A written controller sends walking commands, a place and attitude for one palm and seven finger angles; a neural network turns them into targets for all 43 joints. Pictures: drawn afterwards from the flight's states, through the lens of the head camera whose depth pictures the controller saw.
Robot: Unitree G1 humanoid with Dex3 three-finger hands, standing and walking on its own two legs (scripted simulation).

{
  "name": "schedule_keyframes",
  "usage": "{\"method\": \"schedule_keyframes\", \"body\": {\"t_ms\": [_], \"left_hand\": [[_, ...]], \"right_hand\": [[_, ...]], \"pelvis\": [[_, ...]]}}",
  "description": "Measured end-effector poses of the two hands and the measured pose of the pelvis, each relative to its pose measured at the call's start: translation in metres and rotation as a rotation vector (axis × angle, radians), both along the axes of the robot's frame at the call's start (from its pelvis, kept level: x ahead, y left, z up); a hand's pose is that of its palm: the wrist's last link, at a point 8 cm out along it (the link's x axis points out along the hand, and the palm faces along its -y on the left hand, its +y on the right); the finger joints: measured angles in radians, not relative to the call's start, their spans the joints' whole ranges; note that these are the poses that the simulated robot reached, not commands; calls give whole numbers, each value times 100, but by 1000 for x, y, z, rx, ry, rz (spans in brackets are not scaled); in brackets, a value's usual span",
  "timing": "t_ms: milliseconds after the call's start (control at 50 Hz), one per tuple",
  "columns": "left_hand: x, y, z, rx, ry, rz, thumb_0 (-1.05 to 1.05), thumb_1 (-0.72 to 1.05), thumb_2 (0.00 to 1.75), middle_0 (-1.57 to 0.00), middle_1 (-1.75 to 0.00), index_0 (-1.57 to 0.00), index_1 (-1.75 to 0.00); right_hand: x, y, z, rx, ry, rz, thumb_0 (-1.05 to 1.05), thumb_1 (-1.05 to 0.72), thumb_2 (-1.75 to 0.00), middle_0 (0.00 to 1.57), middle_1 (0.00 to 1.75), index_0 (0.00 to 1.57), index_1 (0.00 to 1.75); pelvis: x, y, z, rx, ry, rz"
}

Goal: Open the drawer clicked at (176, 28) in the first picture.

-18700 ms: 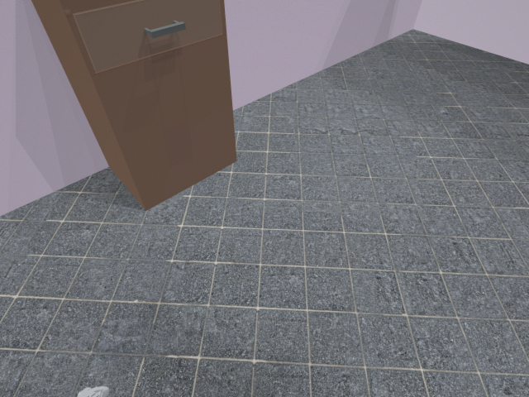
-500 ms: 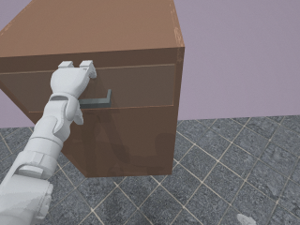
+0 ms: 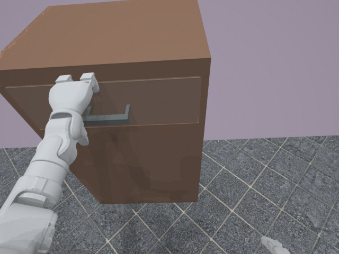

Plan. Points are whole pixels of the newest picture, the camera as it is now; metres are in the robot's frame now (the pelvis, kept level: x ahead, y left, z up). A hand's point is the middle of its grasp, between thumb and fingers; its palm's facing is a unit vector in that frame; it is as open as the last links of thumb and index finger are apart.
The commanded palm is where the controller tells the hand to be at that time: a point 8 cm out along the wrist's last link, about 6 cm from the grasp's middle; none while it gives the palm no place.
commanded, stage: move the hooked fingers above the handle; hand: left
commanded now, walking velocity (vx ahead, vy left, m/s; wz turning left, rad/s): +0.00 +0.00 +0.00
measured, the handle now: (107, 114) +0.48 +0.22 +0.05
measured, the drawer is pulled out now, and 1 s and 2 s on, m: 0.00 0.00 0.00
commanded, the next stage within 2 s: lower the fingers behind the handle in 0.06 s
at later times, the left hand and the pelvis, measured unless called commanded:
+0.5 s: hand (94, 119) +0.43 +0.24 +0.08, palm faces +0.01 +0.05 -1.00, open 13.8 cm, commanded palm +0.40 +0.21 +0.14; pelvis +0.00 +0.01 +0.00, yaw -1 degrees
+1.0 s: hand (110, 127) +0.42 +0.20 +0.06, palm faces +0.05 -0.01 -1.00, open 13.8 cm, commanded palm +0.39 +0.21 +0.10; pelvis +0.00 +0.00 -0.01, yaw +0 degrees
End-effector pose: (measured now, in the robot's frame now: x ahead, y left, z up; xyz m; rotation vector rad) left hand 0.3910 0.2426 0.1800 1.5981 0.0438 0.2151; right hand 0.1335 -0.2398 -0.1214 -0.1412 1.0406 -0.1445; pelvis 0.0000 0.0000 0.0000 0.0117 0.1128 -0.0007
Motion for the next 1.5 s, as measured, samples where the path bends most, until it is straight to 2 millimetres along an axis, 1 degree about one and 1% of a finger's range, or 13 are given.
{"method": "schedule_keyframes", "body": {"t_ms": [60,100,200,300,400,520,620,780,940,1080,1200,1360,1500], "left_hand": [[-4,17,-8,-6,117,100,0,-49,30,-32,-120,-32,-120],[-8,15,-19,-31,197,82,0,-49,30,-32,-120,-31,-120],[-16,-39,-45,-73,285,-222,-1,-49,30,-32,-120,-32,-120],[-11,-73,-37,-97,109,-413,0,-49,30,-32,-121,-32,-120],[10,-51,-29,-73,-13,-246,0,-49,30,-32,-120,-32,-120],[15,-11,-50,10,132,30,0,-49,30,-32,-120,-32,-120],[5,-27,-62,-56,222,-75,0,-49,30,-30,-119,-32,-120],[6,-46,-65,-74,127,-233,0,-49,30,-30,-119,-30,-119],[6,-46,-71,-46,56,-155,0,-49,30,-32,-120,-31,-122],[10,-45,-71,-29,101,-78,0,-49,30,-32,-120,-30,-125],[4,-35,-88,-47,205,-65,0,-49,30,-31,-120,-30,-123],[1,-29,-95,-60,151,-147,0,-49,30,-29,-119,-26,-119],[2,-31,-100,-35,96,-136,0,-49,30,-29,-120,-28,-120]], "right_hand": [[0,0,2,3,2,3,1,-90,-90,20,30,20,30],[1,-1,4,-11,0,13,1,-90,-90,20,30,20,30],[4,-6,9,-73,-15,40,1,-90,-90,20,30,20,30],[0,-5,7,-78,-24,9,1,-90,-90,20,30,20,30],[-15,3,-3,-32,25,-7,1,-90,-90,20,30,20,30],[-36,7,-14,16,103,-32,1,-90,-90,20,30,20,30],[-43,-2,-12,-25,120,-41,1,-90,-90,20,30,20,30],[-31,-17,-5,-72,80,-44,1,-90,-90,20,30,20,30],[-20,-14,-9,-36,58,-34,1,-90,-90,20,30,20,30],[-20,-10,-9,-20,53,-39,1,-90,-90,20,30,20,30],[-28,-18,-5,-44,45,-57,1,-90,-90,20,30,20,30],[-46,-33,-9,-92,92,-65,1,-90,-90,20,30,20,30],[-59,-30,-19,-74,138,-78,1,-90,-90,20,30,20,30]], "pelvis": [[1,0,1,-2,-3,11],[1,0,1,-3,-9,23],[0,4,-1,-6,-18,42],[-3,7,-4,-6,2,22],[-6,6,-5,-1,33,-4],[-2,6,-4,-3,54,-5],[4,6,-4,-7,35,16],[6,4,-8,-6,43,11],[5,2,-10,-4,73,0],[2,-4,-9,-1,60,1],[1,-8,-8,0,54,-5],[-2,-7,-14,-5,88,5],[-1,-2,-17,-8,111,5]]}}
